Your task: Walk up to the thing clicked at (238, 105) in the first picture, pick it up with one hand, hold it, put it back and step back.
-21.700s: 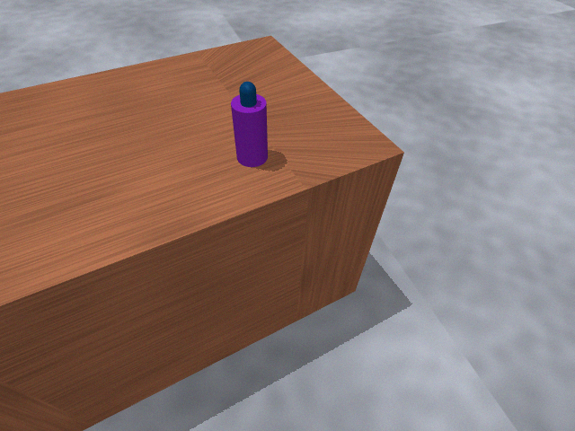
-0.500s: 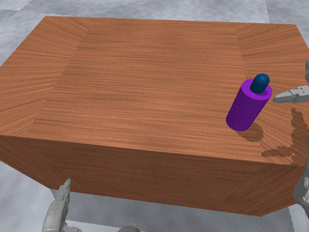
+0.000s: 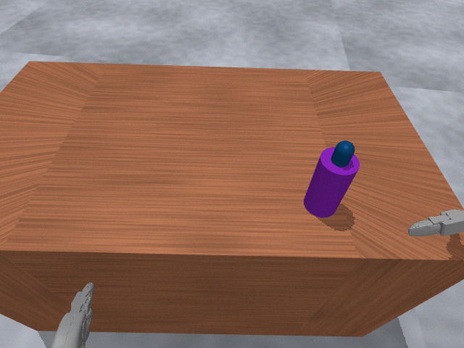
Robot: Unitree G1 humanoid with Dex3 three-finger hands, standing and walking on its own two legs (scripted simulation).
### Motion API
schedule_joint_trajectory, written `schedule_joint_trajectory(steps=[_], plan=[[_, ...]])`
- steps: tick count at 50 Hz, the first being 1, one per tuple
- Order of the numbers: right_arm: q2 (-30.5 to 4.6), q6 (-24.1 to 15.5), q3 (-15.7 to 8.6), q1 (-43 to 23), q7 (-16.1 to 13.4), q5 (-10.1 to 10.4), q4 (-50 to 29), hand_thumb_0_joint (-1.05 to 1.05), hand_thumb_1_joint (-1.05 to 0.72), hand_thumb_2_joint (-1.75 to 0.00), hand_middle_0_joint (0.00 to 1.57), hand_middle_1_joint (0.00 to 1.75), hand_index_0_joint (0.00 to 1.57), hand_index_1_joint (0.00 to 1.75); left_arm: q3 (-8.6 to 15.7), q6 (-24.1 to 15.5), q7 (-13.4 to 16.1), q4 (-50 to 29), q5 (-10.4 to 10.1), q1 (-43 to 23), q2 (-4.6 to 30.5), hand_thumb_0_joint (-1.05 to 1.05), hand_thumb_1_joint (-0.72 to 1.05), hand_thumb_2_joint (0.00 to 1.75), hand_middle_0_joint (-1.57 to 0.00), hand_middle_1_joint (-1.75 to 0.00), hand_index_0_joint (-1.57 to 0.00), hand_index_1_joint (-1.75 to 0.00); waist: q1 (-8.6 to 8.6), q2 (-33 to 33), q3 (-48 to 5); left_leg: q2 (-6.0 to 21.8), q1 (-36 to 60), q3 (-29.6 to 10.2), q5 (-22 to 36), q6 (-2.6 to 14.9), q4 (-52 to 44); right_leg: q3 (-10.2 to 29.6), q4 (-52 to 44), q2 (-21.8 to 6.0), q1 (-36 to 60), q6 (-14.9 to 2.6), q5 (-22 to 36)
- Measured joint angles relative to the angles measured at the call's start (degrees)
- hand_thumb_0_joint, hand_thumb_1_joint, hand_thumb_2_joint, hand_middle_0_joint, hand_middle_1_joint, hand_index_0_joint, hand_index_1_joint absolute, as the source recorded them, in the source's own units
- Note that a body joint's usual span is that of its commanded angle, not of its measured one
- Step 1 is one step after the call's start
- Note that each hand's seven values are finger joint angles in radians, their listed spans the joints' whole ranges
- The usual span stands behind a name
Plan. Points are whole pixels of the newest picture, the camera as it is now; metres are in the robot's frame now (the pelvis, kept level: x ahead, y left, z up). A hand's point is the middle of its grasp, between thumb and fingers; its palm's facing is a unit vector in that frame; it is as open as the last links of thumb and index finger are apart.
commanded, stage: sink last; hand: right
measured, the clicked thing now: (332, 177) +0.45 -0.19 +0.04
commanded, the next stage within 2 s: home in 0.78 s
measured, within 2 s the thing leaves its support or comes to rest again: neither
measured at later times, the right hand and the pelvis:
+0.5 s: hand out of the picture +0.14 -0.25 +0.08, palm faces +0.38 +0.84 -0.38, open 17.6 cm; pelvis -0.02 +0.02 +0.00, yaw -3 degrees
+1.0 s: hand out of the picture +0.13 -0.26 +0.07, palm faces +0.38 +0.83 -0.40, open 17.5 cm; pelvis -0.04 +0.02 +0.01, yaw -2 degrees
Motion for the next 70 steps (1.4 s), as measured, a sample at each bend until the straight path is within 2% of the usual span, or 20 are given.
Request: schedule_joint_trajectory(steps=[6,10,15,22,27,31,36,42,49,53,58,62,66,70], plan=[[8.0,1.7,2.5,20.9,-0.4,2.3,-26.9,-0.01,0.57,-0.05,0.07,0.05,0.06,0.05,1.2,1.7,-0.2,3.5,-0.3,-0.2,-1.7,-0.01,-0.52,0.07,-0.05,-0.04,-0.05,-0.05,-1.72,-0.6,1.8,0.2,4.2,0.2,0.0,0.01,-1.3,0.2,-1.7,0.2,4.3,0.02,0.3],[10.5,1.1,3.7,30.8,-2.0,2.8,-39.5,-0.01,0.57,-0.05,0.07,0.05,0.06,0.05,1.8,2.9,1.2,4.6,0.2,-0.4,-2.4,-0.01,-0.52,0.07,-0.05,-0.04,-0.05,-0.05,-2.73,-1.0,3.7,0.5,6.2,0.7,0.1,0.09,-1.5,0.6,-2.4,0.5,6.3,0.14,0.8],[11.5,-0.8,3.1,39.3,-3.4,2.9,-47.4,-0.01,0.58,-0.05,0.07,0.06,0.06,0.06,2.7,2.5,3.0,2.5,0.7,-0.4,-2.4,-0.01,-0.51,0.06,-0.05,-0.04,-0.05,-0.05,-3.30,-1.3,4.6,0.9,7.7,1.2,0.0,0.30,-1.3,1.2,-3.2,0.8,8.0,0.34,1.6],[14.4,-2.7,4.3,49.6,-2.2,3.0,-50.7,-0.01,0.59,-0.05,0.06,0.06,0.06,0.06,4.0,0.8,3.0,0.5,0.6,1.0,-1.9,-0.01,-0.50,0.05,-0.05,-0.05,-0.06,-0.05,-3.89,-1.0,4.7,1.3,8.6,1.7,0.0,0.61,-0.7,1.6,-4.2,1.2,9.4,0.63,2.6],[15.2,-3.2,5.0,49.8,-2.2,2.6,-48.8,-0.01,0.59,-0.05,0.06,0.06,0.06,0.06,4.5,-0.4,3.5,3.2,1.1,0.3,-2.3,-0.01,-0.50,0.05,-0.05,-0.05,-0.06,-0.05,-4.10,-0.4,6.1,1.3,8.4,2.2,0.4,1.03,-0.1,2.1,-4.3,1.3,9.3,1.00,3.6],[14.2,-4.5,3.9,48.2,-2.7,2.2,-46.8,-0.01,0.58,-0.05,0.06,0.06,0.06,0.06,4.9,-1.5,4.2,5.6,1.8,-0.5,-2.3,-0.01,-0.50,0.04,-0.05,-0.05,-0.06,-0.05,-3.83,-0.4,7.0,1.2,8.1,2.3,0.9,1.29,0.0,2.3,-4.4,1.2,9.0,1.24,4.3],[13.1,-7.0,2.5,47.1,-3.2,1.9,-46.2,-0.01,0.58,-0.05,0.06,0.06,0.06,0.06,4.3,-3.0,4.5,7.1,2.3,-1.1,-2.2,-0.01,-0.50,0.05,-0.05,-0.05,-0.06,-0.05,-3.49,-0.6,7.6,1.0,8.5,2.3,1.7,1.40,-0.6,2.2,-5.0,1.0,9.5,1.32,5.0],[13.0,-10.9,2.4,46.6,-2.8,1.5,-45.4,-0.01,0.57,-0.05,0.06,0.06,0.06,0.06,3.6,-4.5,3.9,6.9,2.5,-1.1,-2.8,-0.01,-0.51,0.06,-0.05,-0.05,-0.05,-0.05,-3.27,-0.6,7.7,1.1,9.7,2.0,2.6,1.25,-2.1,1.9,-6.4,1.1,10.8,1.20,5.8],[14.1,-12.2,2.9,46.5,-2.4,1.5,-39.5,-0.01,0.56,-0.06,0.06,0.06,0.06,0.06,4.1,-5.4,3.5,6.4,2.0,-1.0,-2.4,-0.01,-0.48,0.11,-0.07,-0.08,-0.07,-0.09,-2.88,-0.1,8.3,1.2,11.4,1.6,3.5,0.99,-4.0,1.5,-8.4,1.2,12.6,0.94,6.6],[15.6,-12.0,5.6,46.2,-2.5,1.0,-35.4,-0.01,0.56,-0.06,0.06,0.06,0.05,0.05,1.5,-5.9,3.6,7.8,2.0,-2.1,-3.0,-0.01,-0.33,0.26,-0.10,-0.13,-0.10,-0.13,-2.68,0.7,9.1,1.1,11.6,1.4,4.1,0.94,-5.0,1.3,-9.0,1.1,12.8,0.87,6.9],[18.2,-10.8,11.9,44.8,-2.3,-0.1,-28.9,-0.01,0.55,-0.06,0.06,0.05,0.05,0.05,-2.7,-6.1,3.1,11.7,2.8,-5.5,-5.8,-0.01,-0.04,0.45,-0.12,-0.17,-0.12,-0.18,-2.23,1.3,9.7,0.9,11.1,1.3,4.7,0.88,-5.8,1.1,-9.2,1.0,12.0,0.81,7.1],[19.9,-9.0,15.8,43.2,-2.2,-0.8,-22.5,-0.01,0.54,-0.06,0.06,0.05,0.06,0.05,-3.1,-6.0,2.8,13.5,3.4,-7.2,-7.1,-0.01,0.25,0.58,-0.15,-0.21,-0.15,-0.21,-1.55,1.2,10.0,1.1,11.2,1.4,4.9,0.70,-6.3,1.2,-9.3,1.1,11.9,0.67,7.2],[20.9,-7.1,18.0,40.3,-2.6,-1.3,-14.7,-0.01,0.54,-0.06,0.07,0.05,0.06,0.05,-2.7,-5.9,3.1,14.3,3.2,-8.0,-6.4,0.00,0.52,0.71,-0.17,-0.24,-0.17,-0.25,-0.90,1.3,10.1,1.2,11.2,1.4,4.9,0.56,-6.5,1.2,-9.4,1.2,11.8,0.52,7.1],[21.3,-5.5,19.8,36.2,-2.9,-1.5,-7.8,-0.01,0.54,-0.06,0.06,0.05,0.06,0.05,-3.2,-5.7,3.5,14.8,2.9,-8.6,-5.3,0.00,0.71,0.80,-0.19,-0.27,-0.19,-0.27,-0.58,2.1,10.1,1.1,11.0,1.3,4.8,0.60,-6.5,1.1,-9.4,1.1,11.7,0.56,7.0]])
